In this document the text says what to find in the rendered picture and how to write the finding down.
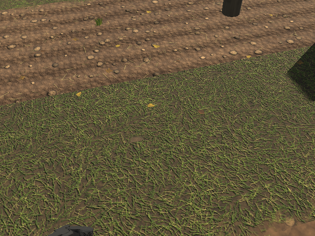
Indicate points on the robot left hand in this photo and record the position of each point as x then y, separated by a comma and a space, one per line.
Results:
77, 230

